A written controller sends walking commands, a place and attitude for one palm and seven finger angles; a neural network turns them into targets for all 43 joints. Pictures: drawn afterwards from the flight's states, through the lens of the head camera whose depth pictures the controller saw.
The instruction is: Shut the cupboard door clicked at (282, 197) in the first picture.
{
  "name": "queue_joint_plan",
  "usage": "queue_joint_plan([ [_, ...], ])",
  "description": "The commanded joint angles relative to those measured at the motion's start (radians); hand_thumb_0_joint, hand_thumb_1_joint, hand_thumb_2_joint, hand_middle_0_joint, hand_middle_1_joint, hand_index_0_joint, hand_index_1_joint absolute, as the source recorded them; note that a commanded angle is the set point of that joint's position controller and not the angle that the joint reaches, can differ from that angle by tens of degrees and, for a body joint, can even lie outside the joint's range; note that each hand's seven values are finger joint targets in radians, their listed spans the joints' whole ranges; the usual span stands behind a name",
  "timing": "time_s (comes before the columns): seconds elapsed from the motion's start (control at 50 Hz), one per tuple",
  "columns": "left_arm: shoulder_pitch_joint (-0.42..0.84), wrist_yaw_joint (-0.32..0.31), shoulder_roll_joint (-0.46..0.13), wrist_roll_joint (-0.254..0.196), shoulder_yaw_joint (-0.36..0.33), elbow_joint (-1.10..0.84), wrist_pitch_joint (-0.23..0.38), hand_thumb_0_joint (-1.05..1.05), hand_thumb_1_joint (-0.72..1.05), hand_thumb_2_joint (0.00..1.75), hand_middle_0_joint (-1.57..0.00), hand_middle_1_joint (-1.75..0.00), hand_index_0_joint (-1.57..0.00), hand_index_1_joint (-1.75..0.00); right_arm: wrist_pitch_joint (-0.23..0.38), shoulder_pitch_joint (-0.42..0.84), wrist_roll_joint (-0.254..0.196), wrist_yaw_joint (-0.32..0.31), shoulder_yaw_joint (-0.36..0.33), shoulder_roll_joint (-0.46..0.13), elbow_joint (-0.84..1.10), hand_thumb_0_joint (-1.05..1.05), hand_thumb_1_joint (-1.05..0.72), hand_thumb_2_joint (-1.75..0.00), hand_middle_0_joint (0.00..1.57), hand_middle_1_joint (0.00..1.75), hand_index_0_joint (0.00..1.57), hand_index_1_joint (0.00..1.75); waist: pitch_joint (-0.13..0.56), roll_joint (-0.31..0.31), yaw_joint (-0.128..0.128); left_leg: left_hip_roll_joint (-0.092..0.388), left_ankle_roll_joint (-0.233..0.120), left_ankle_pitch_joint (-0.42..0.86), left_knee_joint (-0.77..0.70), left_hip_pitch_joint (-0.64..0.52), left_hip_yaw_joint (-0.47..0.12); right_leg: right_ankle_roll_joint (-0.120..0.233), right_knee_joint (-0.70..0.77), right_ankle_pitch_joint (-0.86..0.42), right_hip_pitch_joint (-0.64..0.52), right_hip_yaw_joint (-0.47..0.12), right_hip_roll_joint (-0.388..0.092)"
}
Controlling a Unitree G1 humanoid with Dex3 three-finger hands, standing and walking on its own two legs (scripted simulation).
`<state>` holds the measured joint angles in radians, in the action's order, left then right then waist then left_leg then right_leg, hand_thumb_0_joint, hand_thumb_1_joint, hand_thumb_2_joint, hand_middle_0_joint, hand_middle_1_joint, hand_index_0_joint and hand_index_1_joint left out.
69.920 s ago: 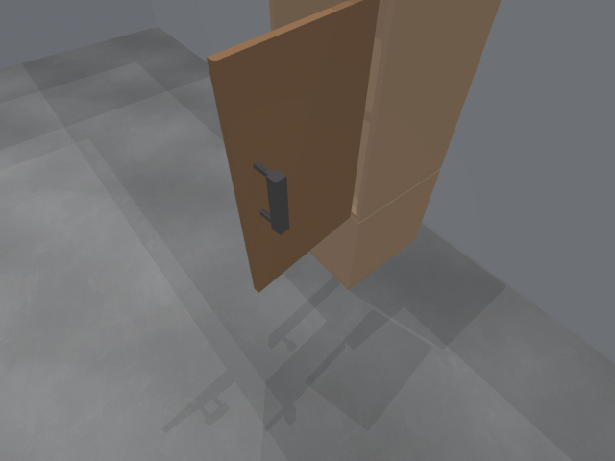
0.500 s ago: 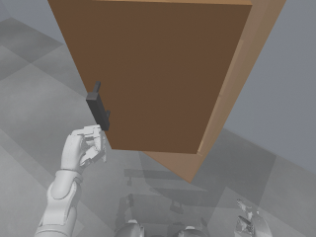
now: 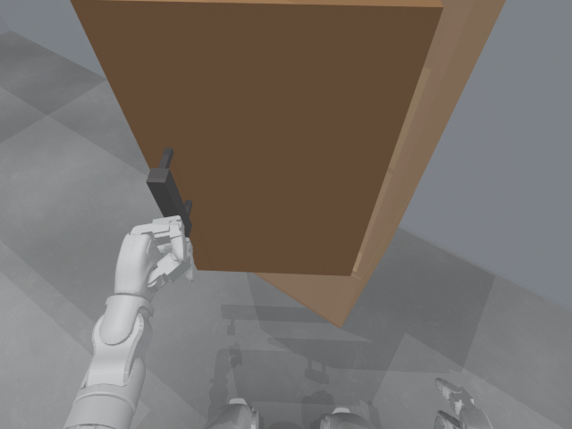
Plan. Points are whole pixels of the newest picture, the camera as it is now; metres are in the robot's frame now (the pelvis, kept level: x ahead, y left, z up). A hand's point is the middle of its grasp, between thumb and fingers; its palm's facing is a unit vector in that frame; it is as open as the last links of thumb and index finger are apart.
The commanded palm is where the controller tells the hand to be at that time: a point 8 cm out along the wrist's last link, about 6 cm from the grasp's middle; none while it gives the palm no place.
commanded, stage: bring the fist close to the handle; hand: left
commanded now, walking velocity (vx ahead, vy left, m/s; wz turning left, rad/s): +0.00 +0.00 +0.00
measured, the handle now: (175, 194) +0.44 +0.19 +0.05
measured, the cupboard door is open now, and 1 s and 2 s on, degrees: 32 20 7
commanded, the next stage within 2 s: push the door shut along its arc in 0.04 s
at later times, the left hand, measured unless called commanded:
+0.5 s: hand (191, 233) +0.37 +0.15 +0.05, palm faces -0.11 -0.99 -0.04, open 3.1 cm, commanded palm +0.36 +0.20 +0.05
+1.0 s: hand (200, 203) +0.43 +0.15 +0.05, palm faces -0.22 -0.97 -0.03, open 3.1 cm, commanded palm +0.43 +0.18 +0.05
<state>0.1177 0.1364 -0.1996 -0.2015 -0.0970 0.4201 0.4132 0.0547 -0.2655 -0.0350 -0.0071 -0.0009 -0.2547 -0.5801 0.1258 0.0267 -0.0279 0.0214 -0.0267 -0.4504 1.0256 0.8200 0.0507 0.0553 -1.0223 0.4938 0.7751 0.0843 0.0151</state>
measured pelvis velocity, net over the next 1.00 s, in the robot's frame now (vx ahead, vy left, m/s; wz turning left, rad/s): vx -0.02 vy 0.02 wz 0.01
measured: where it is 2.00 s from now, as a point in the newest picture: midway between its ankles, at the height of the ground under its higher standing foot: outside the picture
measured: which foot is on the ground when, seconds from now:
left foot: down 0.00-1.00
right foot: down 0.00-1.00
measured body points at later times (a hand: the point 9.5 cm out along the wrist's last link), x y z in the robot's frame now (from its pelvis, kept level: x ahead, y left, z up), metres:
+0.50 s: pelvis +0.00 +0.01 +0.00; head +0.07 +0.01 +0.44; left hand +0.37 +0.21 +0.05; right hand +0.12 -0.25 -0.11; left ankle +0.03 +0.10 -0.67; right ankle +0.00 -0.09 -0.67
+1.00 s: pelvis -0.02 +0.02 -0.02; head +0.07 +0.03 +0.42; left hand +0.43 +0.20 +0.05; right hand +0.05 -0.25 -0.13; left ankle +0.03 +0.10 -0.67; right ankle +0.00 -0.09 -0.67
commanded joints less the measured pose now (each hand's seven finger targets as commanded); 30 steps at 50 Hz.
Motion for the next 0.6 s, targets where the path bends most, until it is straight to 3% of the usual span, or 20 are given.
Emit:
queue_joint_plan([
  [0.0,0.287,0.0,-0.164,-0.01,-0.088,-0.189,0.078,0.0,0.9,0.9,-1.3,-1.5,-1.3,-1.5,0.044,0.028,-0.004,-0.014,-0.041,-0.127,0.125,0.0,-0.9,-0.9,0.2,0.3,0.2,0.3,0.288,-0.04,-0.005,-0.025,-0.008,0.182,-0.115,-0.149,-0.053,-0.042,0.169,-0.257,-0.167,-0.116,-0.012],
  [0.06,0.332,0.007,-0.158,-0.009,-0.073,-0.186,0.077,0.0,0.9,0.9,-1.3,-1.5,-1.3,-1.5,0.047,0.024,-0.004,-0.017,-0.043,-0.129,0.119,0.0,-0.9,-0.9,0.2,0.3,0.2,0.3,0.302,-0.003,-0.01,-0.023,-0.009,0.197,-0.111,-0.173,-0.057,-0.04,0.163,-0.272,-0.156,-0.113,-0.009],
  [0.1,0.294,0.015,-0.118,-0.013,-0.043,-0.191,0.073,0.0,0.9,0.9,-1.3,-1.5,-1.3,-1.5,0.049,0.022,-0.004,-0.013,-0.044,-0.126,0.125,0.0,-0.9,-0.9,0.2,0.3,0.2,0.3,0.329,0.015,-0.004,-0.021,-0.005,0.235,-0.117,-0.211,-0.06,-0.037,0.154,-0.315,-0.157,-0.097,-0.006],
  [0.14,0.254,0.019,-0.138,-0.019,-0.064,-0.187,0.066,0.0,0.9,0.9,-1.3,-1.5,-1.3,-1.5,0.047,0.018,-0.004,-0.01,-0.044,-0.129,0.129,0.0,-0.9,-0.9,0.2,0.3,0.2,0.3,0.334,-0.01,0.004,-0.022,-0.004,0.253,-0.122,-0.207,-0.059,-0.037,0.153,-0.339,-0.181,-0.094,-0.006],
  [0.16,0.26,0.025,-0.15,-0.015,-0.066,-0.162,0.059,0.0,0.9,0.9,-1.3,-1.5,-1.3,-1.5,0.044,0.01,-0.005,-0.011,-0.043,-0.135,0.126,0.0,-0.9,-0.9,0.2,0.3,0.2,0.3,0.317,-0.023,-0.004,-0.02,-0.007,0.254,-0.118,-0.197,-0.063,-0.037,0.151,-0.341,-0.171,-0.092,-0.003],
  [0.2,0.345,0.034,-0.139,-0.008,-0.044,-0.139,0.057,0.0,0.9,0.9,-1.3,-1.5,-1.3,-1.5,0.04,0.01,-0.007,-0.013,-0.041,-0.133,0.115,0.0,-0.9,-0.9,0.2,0.3,0.2,0.3,0.283,-0.048,-0.031,-0.018,-0.009,0.224,-0.112,-0.177,-0.063,-0.043,0.157,-0.319,-0.14,-0.097,-0.006],
  [0.24,0.427,0.038,-0.142,-0.007,-0.042,-0.108,0.057,0.0,0.9,0.9,-1.3,-1.5,-1.3,-1.5,0.041,0.009,-0.007,-0.016,-0.04,-0.137,0.109,0.0,-0.9,-0.9,0.2,0.3,0.2,0.3,0.262,-0.038,-0.039,-0.018,-0.007,0.183,-0.114,-0.172,-0.07,-0.04,0.159,-0.263,-0.105,-0.092,-0.005],
  [0.26,0.463,0.038,-0.173,-0.001,-0.061,-0.099,0.059,0.0,0.9,0.9,-1.3,-1.5,-1.3,-1.5,0.039,0.003,-0.007,-0.02,-0.041,-0.143,0.104,0.0,-0.9,-0.9,0.2,0.3,0.2,0.3,0.272,-0.031,-0.04,-0.017,-0.008,0.186,-0.108,-0.175,-0.073,-0.037,0.155,-0.262,-0.105,-0.095,-0.005],
  [0.32,0.552,0.049,-0.162,0.0,-0.048,-0.055,0.063,0.0,0.9,0.9,-1.3,-1.5,-1.3,-1.5,0.043,0.0,-0.008,-0.02,-0.039,-0.142,0.094,0.0,-0.9,-0.9,0.2,0.3,0.2,0.3,0.306,0.003,-0.046,-0.017,-0.004,0.181,-0.108,-0.203,-0.083,-0.032,0.147,-0.244,-0.077,-0.088,-0.004],
  [0.4,0.572,0.065,-0.179,-0.001,-0.066,-0.019,0.061,0.0,0.9,0.9,-1.3,-1.5,-1.3,-1.5,0.041,-0.025,-0.005,-0.014,-0.043,-0.147,0.089,0.0,-0.9,-0.9,0.2,0.3,0.2,0.3,0.39,0.025,-0.032,-0.014,0.001,0.269,-0.103,-0.256,-0.091,-0.028,0.123,-0.319,-0.096,-0.079,-0.002],
  [0.48,0.646,0.095,-0.164,-0.007,-0.039,0.003,0.064,0.0,0.9,0.9,-1.3,-1.5,-1.3,-1.5,0.039,-0.039,-0.009,-0.012,-0.046,-0.152,0.079,0.0,-0.9,-0.9,0.2,0.3,0.2,0.3,0.376,0.004,-0.058,-0.01,-0.002,0.28,-0.098,-0.266,-0.097,-0.03,0.128,-0.324,-0.07,-0.074,-0.001],
  [0.54,0.721,0.111,-0.198,-0.006,-0.054,0.058,0.069,0.0,0.9,0.9,-1.3,-1.5,-1.3,-1.5,0.034,-0.047,-0.011,-0.016,-0.043,-0.155,0.066,0.0,-0.9,-0.9,0.2,0.3,0.2,0.3,0.336,-0.029,-0.072,-0.015,-0.007,0.213,-0.098,-0.206,-0.092,-0.034,0.143,-0.277,-0.074,-0.086,-0.003],
  [0.58,0.806,0.123,-0.202,0.003,-0.04,0.079,0.08,0.0,0.9,0.9,-1.3,-1.5,-1.3,-1.5,0.035,-0.052,-0.011,-0.019,-0.042,-0.159,0.054,0.0,-0.9,-0.9,0.2,0.3,0.2,0.3,0.336,0.015,-0.085,-0.013,-0.006,0.202,-0.097,-0.23,-0.105,-0.028,0.134,-0.25,-0.027,-0.08,-0.002],
])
